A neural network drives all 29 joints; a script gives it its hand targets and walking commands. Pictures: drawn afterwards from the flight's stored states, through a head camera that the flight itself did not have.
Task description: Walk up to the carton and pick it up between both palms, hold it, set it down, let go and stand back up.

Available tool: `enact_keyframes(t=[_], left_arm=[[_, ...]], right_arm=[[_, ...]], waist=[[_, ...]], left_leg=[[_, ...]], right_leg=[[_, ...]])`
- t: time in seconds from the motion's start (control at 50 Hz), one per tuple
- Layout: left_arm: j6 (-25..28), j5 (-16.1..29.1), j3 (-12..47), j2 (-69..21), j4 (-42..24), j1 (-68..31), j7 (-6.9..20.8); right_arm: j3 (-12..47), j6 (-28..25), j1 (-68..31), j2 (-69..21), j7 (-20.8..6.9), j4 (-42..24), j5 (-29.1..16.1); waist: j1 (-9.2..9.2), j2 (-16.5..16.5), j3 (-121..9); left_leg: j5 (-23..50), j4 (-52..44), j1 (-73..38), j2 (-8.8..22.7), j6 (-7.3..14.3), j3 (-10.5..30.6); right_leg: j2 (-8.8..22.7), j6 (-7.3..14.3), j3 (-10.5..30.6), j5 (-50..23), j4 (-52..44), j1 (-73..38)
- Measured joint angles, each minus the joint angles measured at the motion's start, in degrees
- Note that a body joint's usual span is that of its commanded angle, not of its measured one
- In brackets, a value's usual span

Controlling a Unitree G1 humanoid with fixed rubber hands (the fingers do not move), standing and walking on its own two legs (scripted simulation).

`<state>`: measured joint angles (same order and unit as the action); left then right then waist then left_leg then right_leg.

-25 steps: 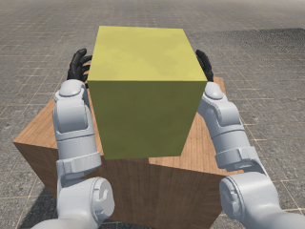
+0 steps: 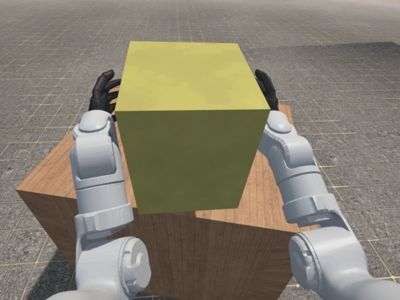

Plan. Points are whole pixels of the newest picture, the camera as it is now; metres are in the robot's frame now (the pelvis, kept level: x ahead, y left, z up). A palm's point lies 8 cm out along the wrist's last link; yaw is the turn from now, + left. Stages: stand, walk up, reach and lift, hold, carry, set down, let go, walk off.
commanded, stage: hold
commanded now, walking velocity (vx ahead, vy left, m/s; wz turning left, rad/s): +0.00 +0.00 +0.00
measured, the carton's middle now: (187, 130) +0.37 +0.01 +0.20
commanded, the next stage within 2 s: set down in 0.08 s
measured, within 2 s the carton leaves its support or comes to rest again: neither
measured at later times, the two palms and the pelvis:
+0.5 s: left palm (99, 103) +0.39 +0.17 +0.25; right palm (256, 108) +0.39 -0.13 +0.23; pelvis +0.01 +0.00 +0.00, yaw +1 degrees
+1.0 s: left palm (113, 120) +0.42 +0.16 +0.19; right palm (252, 121) +0.41 -0.13 +0.18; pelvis +0.03 +0.01 +0.00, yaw +1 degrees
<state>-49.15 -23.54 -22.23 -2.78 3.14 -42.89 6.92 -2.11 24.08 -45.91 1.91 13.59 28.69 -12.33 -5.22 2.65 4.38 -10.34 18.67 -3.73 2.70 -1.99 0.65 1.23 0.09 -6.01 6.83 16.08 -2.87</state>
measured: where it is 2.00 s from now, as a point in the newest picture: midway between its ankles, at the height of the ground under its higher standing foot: outside the picture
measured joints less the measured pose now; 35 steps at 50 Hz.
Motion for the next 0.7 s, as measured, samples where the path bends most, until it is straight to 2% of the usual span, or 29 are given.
enact_keyframes(t=[0.26,0.36,0.46,0.52,0.6,0.7], left_arm=[[2.4,1.0,0.2,0.9,0.9,-1.1,-0.4],[7.5,0.3,-1.1,0.4,4.7,-3.6,-0.2],[13.7,-1.4,-2.9,-0.5,9.3,-5.1,0.7],[16.5,-1.9,-2.7,-0.9,10.5,-4.0,1.0],[18.6,-1.1,-0.4,-1.3,9.5,-0.2,0.0],[20.5,2.1,4.1,-1.3,5.2,5.8,-3.2]], right_arm=[[-2.0,-2.1,-0.9,-1.1,-0.6,0.2,1.9],[-5.5,-6.8,-1.7,-2.5,-2.2,2.3,6.2],[-9.7,-13.7,-1.3,-4.4,-4.3,6.1,12.0],[-10.8,-17.7,0.3,-5.2,-4.7,7.8,14.0],[-9.4,-22.2,3.6,-5.0,-4.6,8.4,13.4],[-5.1,-26.0,7.5,-3.3,-4.0,6.2,9.9]], waist=[[-0.08,0.3,-0.2],[0.27,0.5,0.0],[1.13,0.8,0.4],[1.54,0.9,1.3],[1.65,1.0,3.3],[0.93,1.6,5.1]], left_leg=[[0.2,0.1,1.0,0.0,-0.1,0.5],[0.4,-0.6,0.4,-0.4,0.4,0.8],[0.4,-1.6,-0.5,-0.8,0.7,1.0],[0.1,-1.6,-1.0,-0.9,0.5,1.3],[-0.9,-0.7,-1.0,-0.9,0.4,1.8],[-2.2,1.4,0.7,-0.6,0.3,2.2]], right_leg=[[0.0,0.1,-0.4,0.1,0.3,0.9],[0.4,-0.1,-0.7,0.3,0.1,0.4],[0.8,-0.3,-1.1,0.6,-0.4,-0.5],[0.8,-0.5,-1.3,0.8,-1.0,-1.4],[0.8,-0.7,-1.9,0.9,-2.0,-2.6],[0.4,-0.9,-2.3,0.8,-2.9,-2.4]])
